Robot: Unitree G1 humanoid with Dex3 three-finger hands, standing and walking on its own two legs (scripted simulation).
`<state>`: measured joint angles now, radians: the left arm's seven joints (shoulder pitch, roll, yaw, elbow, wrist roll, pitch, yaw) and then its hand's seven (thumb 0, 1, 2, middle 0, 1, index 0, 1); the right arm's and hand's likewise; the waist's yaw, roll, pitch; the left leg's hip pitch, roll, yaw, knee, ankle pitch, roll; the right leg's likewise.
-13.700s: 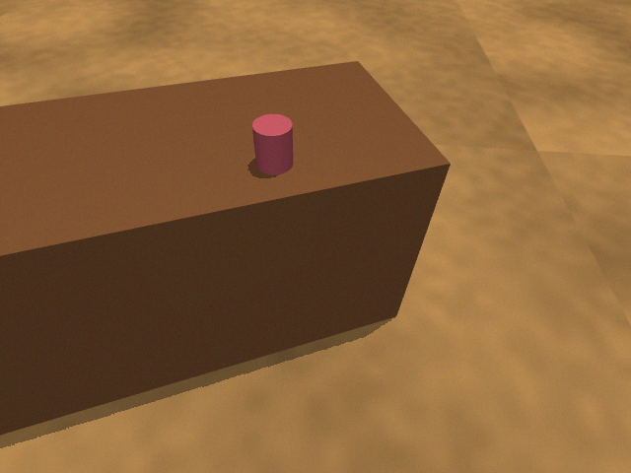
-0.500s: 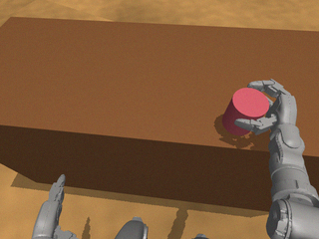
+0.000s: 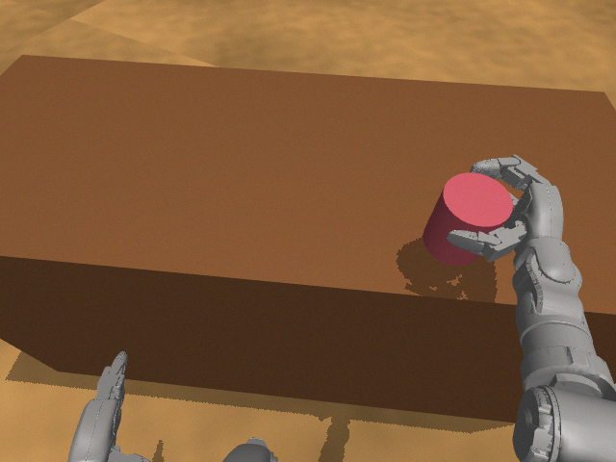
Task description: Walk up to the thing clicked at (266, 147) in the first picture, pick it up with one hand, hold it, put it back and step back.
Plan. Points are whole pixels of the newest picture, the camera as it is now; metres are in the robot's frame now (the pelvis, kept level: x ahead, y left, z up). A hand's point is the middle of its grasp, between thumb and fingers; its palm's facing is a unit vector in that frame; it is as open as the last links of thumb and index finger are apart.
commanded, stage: settle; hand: right
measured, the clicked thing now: (463, 221) +0.44 -0.16 +0.07
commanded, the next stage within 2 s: lift in 0.16 s
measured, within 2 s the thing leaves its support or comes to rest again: neither
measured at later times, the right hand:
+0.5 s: hand (492, 194) +0.44 -0.18 +0.12, palm faces +0.07 +1.00 +0.01, open 11.5 cm
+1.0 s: hand (526, 181) +0.39 -0.18 +0.19, palm faces +0.08 +1.00 -0.02, open 11.5 cm
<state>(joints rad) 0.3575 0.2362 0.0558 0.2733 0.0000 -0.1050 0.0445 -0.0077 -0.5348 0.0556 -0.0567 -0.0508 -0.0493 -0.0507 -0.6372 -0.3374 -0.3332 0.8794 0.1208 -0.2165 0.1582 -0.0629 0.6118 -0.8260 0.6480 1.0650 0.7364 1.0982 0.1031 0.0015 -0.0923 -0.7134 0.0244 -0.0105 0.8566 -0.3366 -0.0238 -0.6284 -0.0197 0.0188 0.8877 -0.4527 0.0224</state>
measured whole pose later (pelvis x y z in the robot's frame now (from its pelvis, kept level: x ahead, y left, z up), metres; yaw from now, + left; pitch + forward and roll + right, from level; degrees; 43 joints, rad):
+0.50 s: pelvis +0.00 +0.00 +0.01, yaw +0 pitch +8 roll +0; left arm 0.35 0.24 0.05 0.32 -0.01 -0.13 0.06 -0.01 -0.52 0.04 -0.05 -0.05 -0.05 -0.05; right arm -0.62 -0.32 -0.31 0.81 0.14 -0.16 0.13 -0.06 0.61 -0.84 0.63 1.08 0.72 1.12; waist 0.08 0.00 -0.08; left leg -0.61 0.02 -0.02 0.77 -0.30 -0.03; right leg -0.52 -0.02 0.01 0.79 -0.42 0.02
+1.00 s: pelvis +0.01 +0.00 +0.03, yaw +0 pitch +2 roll +0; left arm 0.33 0.23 0.06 0.42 -0.03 -0.12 0.09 -0.01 -0.52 0.05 -0.04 -0.05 -0.04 -0.04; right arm -0.42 -0.27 -0.23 0.35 0.20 0.10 0.09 -0.04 0.61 -0.81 0.64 1.09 0.73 1.12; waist 0.01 -0.04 -0.06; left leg -0.40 0.03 -0.01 0.65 -0.28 -0.02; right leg -0.31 -0.02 0.02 0.65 -0.38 0.02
